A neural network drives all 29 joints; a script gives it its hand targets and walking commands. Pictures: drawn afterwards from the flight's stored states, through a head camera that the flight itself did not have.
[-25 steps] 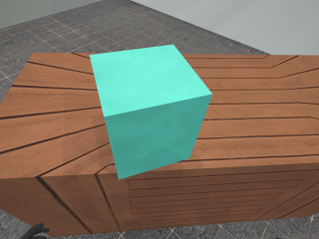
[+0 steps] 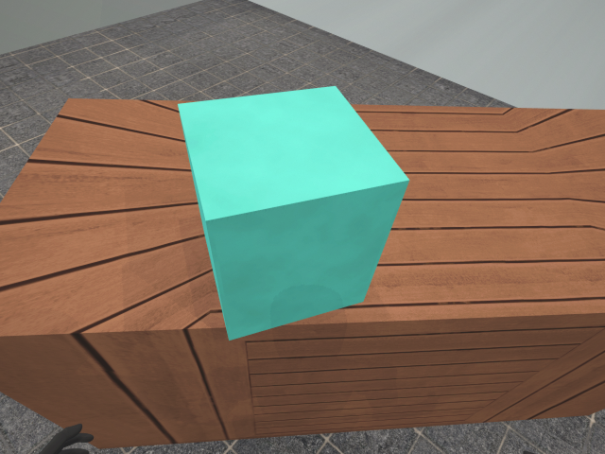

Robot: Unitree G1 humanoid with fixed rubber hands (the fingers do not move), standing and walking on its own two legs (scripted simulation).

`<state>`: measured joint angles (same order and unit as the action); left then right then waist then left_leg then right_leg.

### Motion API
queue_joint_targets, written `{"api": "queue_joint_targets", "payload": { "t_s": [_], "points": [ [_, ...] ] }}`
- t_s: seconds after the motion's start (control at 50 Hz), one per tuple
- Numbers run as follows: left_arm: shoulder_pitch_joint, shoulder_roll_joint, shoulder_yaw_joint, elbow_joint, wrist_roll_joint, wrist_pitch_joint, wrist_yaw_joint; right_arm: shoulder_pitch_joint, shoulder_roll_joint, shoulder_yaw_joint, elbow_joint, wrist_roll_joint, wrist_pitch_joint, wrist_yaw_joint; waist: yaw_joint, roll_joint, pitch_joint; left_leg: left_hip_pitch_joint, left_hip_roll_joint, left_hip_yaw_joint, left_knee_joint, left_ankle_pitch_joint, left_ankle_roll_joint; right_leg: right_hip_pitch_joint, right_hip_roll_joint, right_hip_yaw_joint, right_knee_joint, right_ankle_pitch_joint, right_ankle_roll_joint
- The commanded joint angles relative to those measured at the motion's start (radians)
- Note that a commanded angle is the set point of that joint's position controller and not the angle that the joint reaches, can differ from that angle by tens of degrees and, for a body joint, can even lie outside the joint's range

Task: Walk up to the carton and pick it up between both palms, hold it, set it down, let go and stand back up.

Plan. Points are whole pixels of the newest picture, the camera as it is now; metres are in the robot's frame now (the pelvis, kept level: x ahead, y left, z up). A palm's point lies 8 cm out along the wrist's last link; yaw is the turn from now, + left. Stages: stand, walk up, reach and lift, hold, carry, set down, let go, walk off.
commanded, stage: walk up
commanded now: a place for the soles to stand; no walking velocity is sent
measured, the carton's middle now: (281, 214) +0.42 +0.03 +0.10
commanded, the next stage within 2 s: none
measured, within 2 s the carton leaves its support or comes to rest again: neither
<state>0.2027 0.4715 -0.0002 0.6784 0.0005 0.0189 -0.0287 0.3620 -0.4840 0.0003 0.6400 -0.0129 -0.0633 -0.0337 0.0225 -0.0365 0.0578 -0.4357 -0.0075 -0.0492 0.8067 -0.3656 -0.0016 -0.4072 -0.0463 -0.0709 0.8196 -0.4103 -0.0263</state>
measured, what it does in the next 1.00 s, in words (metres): stands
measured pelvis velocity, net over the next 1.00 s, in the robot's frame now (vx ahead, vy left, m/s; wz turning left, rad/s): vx -0.01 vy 0.00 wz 0.00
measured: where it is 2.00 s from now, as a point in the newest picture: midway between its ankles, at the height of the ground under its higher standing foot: outside the picture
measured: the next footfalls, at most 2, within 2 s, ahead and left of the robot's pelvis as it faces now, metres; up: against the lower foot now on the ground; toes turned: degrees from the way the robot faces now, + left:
none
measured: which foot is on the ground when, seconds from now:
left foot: down 0.00-1.00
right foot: down 0.00-1.00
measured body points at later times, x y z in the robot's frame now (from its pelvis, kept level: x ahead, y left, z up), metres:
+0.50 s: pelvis +0.00 +0.00 +0.00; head +0.02 +0.02 +0.45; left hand +0.14 +0.32 -0.09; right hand +0.09 -0.33 -0.06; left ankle +0.04 +0.13 -0.70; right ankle +0.02 -0.12 -0.70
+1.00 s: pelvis -0.01 +0.00 +0.00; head +0.01 +0.02 +0.45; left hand +0.13 +0.32 -0.09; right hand +0.09 -0.33 -0.06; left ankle +0.04 +0.13 -0.70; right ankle +0.01 -0.12 -0.70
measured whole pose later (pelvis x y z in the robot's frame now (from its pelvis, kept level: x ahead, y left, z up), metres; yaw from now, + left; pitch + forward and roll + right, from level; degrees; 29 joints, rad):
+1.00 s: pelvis -0.01 +0.00 +0.00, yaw +0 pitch -1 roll +0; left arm 0.20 0.47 0.00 0.68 0.00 0.02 -0.03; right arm 0.36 -0.48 0.00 0.64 -0.01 -0.07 -0.03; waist 0.02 -0.03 0.06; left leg -0.43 0.00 -0.05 0.80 -0.35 0.01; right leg -0.40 -0.04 -0.08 0.81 -0.44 -0.02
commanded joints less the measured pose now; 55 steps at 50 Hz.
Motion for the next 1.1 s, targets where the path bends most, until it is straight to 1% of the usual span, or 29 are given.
{"api": "queue_joint_targets", "payload": {
  "t_s": [0.0, 0.02, 0.08, 0.1, 0.14, 0.18, 0.22, 0.26, 0.32, 0.36, 0.38, 0.4, 0.44, 0.5, 0.52, 0.54, 0.6, 0.64, 0.66, 0.7, 0.74, 0.8, 0.82, 0.88, 0.9, 0.94, 0.96, 1.02, 1.08],
  "points": [
    [0.005, 0.204, 0.118, 0.005, 0.026, -0.031, 0.011, -0.047, -0.17, -0.058, 0.003, -0.003, -0.012, -0.01, 0.022, -0.02, -0.078, -0.157, 0.045, -0.091, -0.084, 0.094, 0.067, 0.181, -0.147, 0.232, -0.312, -0.123, -0.104],
    [-0.001, 0.228, 0.11, 0.006, 0.026, -0.036, 0.011, -0.026, -0.167, -0.064, 0.015, 0.003, -0.011, -0.015, 0.014, -0.139, -0.044, -0.137, -0.023, 0.014, 0.017, 0.14, 0.041, 0.161, -0.2, 0.28, -0.363, -0.044, -0.136],
    [-0.05, 0.225, 0.112, -0.007, 0.027, -0.024, 0.01, 0.019, -0.172, -0.073, 0.031, 0.004, -0.015, -0.01, -0.012, -0.03, -0.077, 0.024, 0.006, 0.055, -0.043, 0.138, 0.054, 0.077, -0.212, 0.18, -0.232, 0.122, -0.14],
    [-0.065, 0.21, 0.105, -0.017, 0.023, -0.018, 0.012, 0.033, -0.179, -0.073, 0.044, 0.004, -0.021, -0.011, -0.03, -0.068, -0.095, 0.045, 0.037, -0.016, -0.085, 0.253, 0.06, 0.08, -0.142, 0.097, -0.158, 0.164, -0.087],
    [-0.078, 0.136, 0.095, -0.039, 0.008, 0.003, 0.013, 0.035, -0.239, -0.079, 0.036, -0.01, -0.028, -0.013, -0.018, 0.119, -0.097, 0.035, 0.19, -0.389, -0.237, 0.221, 0.206, -0.016, -0.019, 0.078, 0.072, 0.001, -0.021],
    [-0.023, 0.158, 0.106, -0.03, 0.009, -0.004, 0.012, -0.003, -0.276, -0.085, 0.005, -0.011, -0.022, -0.015, 0.012, 0.138, -0.063, -0.021, 0.238, -0.493, -0.272, 0.13, 0.237, 0.009, 0.006, 0.109, 0.008, -0.107, -0.023],
    [0.013, 0.176, 0.105, -0.021, 0.026, -0.025, 0.014, -0.052, -0.223, -0.073, 0.005, -0.017, -0.012, -0.019, 0.038, 0.072, -0.055, -0.14, 0.148, -0.313, -0.167, 0.216, 0.151, 0.148, -0.049, 0.183, -0.19, 0.005, -0.058],
    [0.04, 0.256, 0.116, 0.001, 0.032, -0.042, 0.011, -0.052, -0.149, -0.061, -0.014, 0.007, -0.005, -0.018, 0.022, -0.156, -0.076, -0.175, -0.032, 0.027, 0.092, 0.055, 0.048, 0.197, -0.244, 0.357, -0.397, 0.002, -0.142],
    [-0.072, 0.234, 0.117, -0.028, 0.02, -0.026, 0.011, 0.048, -0.174, -0.074, 0.044, -0.001, -0.013, -0.012, -0.036, -0.082, -0.058, -0.048, 0.002, 0.106, -0.023, -0.146, 0.048, 0.124, -0.269, 0.246, -0.289, 0.147, -0.19],
    [-0.083, 0.181, 0.107, -0.052, 0.023, -0.016, 0.011, 0.068, -0.191, -0.087, 0.053, -0.009, -0.032, -0.01, -0.04, 0.039, -0.065, 0.048, 0.073, -0.098, -0.179, 0.17, 0.088, 0.033, -0.131, 0.075, -0.095, 0.119, -0.068],
    [-0.055, 0.156, 0.099, -0.056, 0.018, -0.011, 0.012, 0.059, -0.25, -0.093, 0.053, -0.013, -0.032, -0.011, -0.028, 0.114, -0.099, 0.087, 0.199, -0.396, -0.242, 0.242, 0.177, -0.028, -0.023, 0.049, 0.04, 0.041, -0.015],
    [-0.055, 0.153, 0.093, -0.063, 0.002, 0.0, 0.01, 0.045, -0.278, -0.098, 0.021, -0.008, -0.03, -0.008, -0.021, 0.165, -0.094, 0.065, 0.26, -0.502, -0.273, 0.254, 0.255, -0.057, 0.012, 0.091, 0.092, -0.122, -0.01],
    [-0.053, 0.154, 0.102, -0.031, 0.007, -0.01, 0.011, 0.0, -0.259, -0.087, 0.016, -0.012, -0.022, -0.016, -0.003, 0.149, -0.072, 0.0, 0.239, -0.496, -0.277, 0.222, 0.245, 0.019, 0.012, 0.103, -0.001, -0.149, -0.023],
    [-0.015, 0.172, 0.11, -0.01, 0.019, -0.032, 0.012, -0.038, -0.217, -0.056, 0.013, 0.0, -0.015, -0.014, 0.025, 0.058, -0.073, -0.162, 0.12, -0.251, -0.175, 0.283, 0.122, 0.228, -0.047, 0.149, -0.21, 0.059, -0.06],
    [-0.043, 0.215, 0.114, -0.005, 0.023, -0.039, 0.014, -0.021, -0.159, -0.051, 0.015, 0.004, -0.012, -0.007, -0.002, -0.067, -0.062, -0.166, 0.048, -0.103, -0.076, 0.209, 0.076, 0.224, -0.142, 0.237, -0.303, 0.001, -0.094],
    [-0.055, 0.23, 0.113, -0.023, 0.011, -0.035, 0.012, -0.037, -0.172, -0.058, 0.017, 0.008, -0.011, -0.011, -0.01, -0.023, -0.048, -0.085, -0.007, 0.033, 0.019, 0.151, 0.057, 0.119, -0.226, 0.243, -0.336, 0.016, -0.152],
    [-0.094, 0.23, 0.106, -0.028, 0.022, -0.027, 0.009, 0.066, -0.158, -0.078, 0.05, -0.007, -0.005, -0.01, -0.058, -0.104, -0.069, 0.035, -0.011, 0.088, -0.031, -0.047, 0.064, 0.054, -0.241, 0.207, -0.285, 0.055, -0.157],
    [-0.048, 0.158, 0.099, -0.04, 0.02, -0.01, 0.01, 0.051, -0.211, -0.092, 0.072, -0.016, -0.025, -0.012, -0.025, 0.053, -0.091, 0.095, 0.091, -0.174, -0.206, 0.158, 0.11, 0.011, -0.09, 0.042, -0.02, 0.046, -0.054],
    [-0.072, 0.142, 0.093, -0.051, 0.012, 0.002, 0.013, 0.052, -0.262, -0.097, 0.041, -0.02, -0.026, -0.01, -0.02, 0.183, -0.072, 0.071, 0.22, -0.452, -0.274, 0.234, 0.19, -0.077, 0.001, 0.073, 0.086, -0.053, -0.014],
    [-0.025, 0.155, 0.11, -0.046, 0.006, 0.001, 0.014, 0.012, -0.292, -0.096, 0.022, -0.014, -0.024, -0.014, 0.002, 0.162, -0.067, 0.056, 0.27, -0.531, -0.291, 0.155, 0.253, -0.061, 0.009, 0.104, 0.051, -0.167, -0.025],
    [-0.012, 0.14, 0.114, -0.036, 0.017, -0.015, 0.011, -0.01, -0.263, -0.085, 0.013, -0.016, -0.017, -0.019, 0.011, 0.13, -0.049, -0.055, 0.21, -0.377, -0.257, 0.155, 0.191, 0.077, 0.011, 0.09, -0.13, -0.094, -0.041],
    [0.017, 0.261, 0.127, -0.014, 0.025, -0.032, 0.007, -0.059, -0.156, -0.068, 0.006, 0.003, -0.003, -0.014, 0.022, -0.089, -0.052, -0.17, -0.038, 0.043, 0.067, 0.009, 0.044, 0.154, -0.255, 0.345, -0.417, -0.114, -0.167],
    [0.007, 0.25, 0.124, -0.014, 0.023, -0.036, 0.007, -0.036, -0.166, -0.066, 0.014, 0.014, -0.004, -0.014, 0.022, -0.108, -0.045, -0.146, -0.024, 0.06, 0.134, -0.183, 0.03, 0.127, -0.323, 0.399, -0.429, -0.022, -0.219],
    [-0.078, 0.206, 0.104, -0.021, 0.019, -0.024, 0.01, 0.059, -0.158, -0.077, 0.055, 0.001, -0.021, -0.01, -0.046, -0.07, -0.034, 0.005, 0.007, 0.102, -0.098, -0.02, 0.054, 0.075, -0.224, 0.165, -0.252, 0.144, -0.154],
    [-0.044, 0.19, 0.098, -0.025, 0.029, -0.02, 0.006, 0.079, -0.177, -0.086, 0.05, -0.01, -0.029, -0.011, -0.039, -0.11, -0.075, 0.087, 0.007, 0.029, -0.178, 0.079, 0.059, 0.059, -0.168, 0.121, -0.145, 0.184, -0.111],
    [-0.009, 0.147, 0.097, -0.045, 0.001, 0.001, 0.004, 0.025, -0.278, -0.089, 0.006, -0.014, -0.036, -0.01, 0.002, 0.19, -0.088, 0.079, 0.257, -0.486, -0.282, 0.219, 0.233, -0.082, -0.009, 0.078, 0.073, -0.104, -0.007],
    [-0.031, 0.153, 0.112, -0.027, -0.004, -0.001, 0.009, 0.04, -0.275, -0.088, 0.016, -0.006, -0.033, -0.013, 0.003, 0.137, -0.073, 0.025, 0.293, -0.513, -0.282, 0.276, 0.258, -0.024, 0.016, 0.095, 0.066, -0.173, -0.012],
    [0.004, 0.147, 0.1, 0.008, 0.008, -0.02, 0.007, -0.045, -0.24, -0.083, 0.01, -0.01, -0.016, -0.017, 0.026, 0.146, -0.05, -0.14, 0.175, -0.3, -0.228, 0.193, 0.149, 0.173, 0.007, 0.085, -0.177, -0.039, -0.047],
    [-0.017, 0.234, 0.118, 0.002, 0.023, -0.038, 0.007, -0.037, -0.147, -0.065, -0.002, 0.014, -0.003, -0.016, 0.008, -0.136, -0.038, -0.132, -0.031, 0.051, 0.1, -0.12, 0.03, 0.111, -0.297, 0.376, -0.444, -0.033, -0.192]
  ]
}}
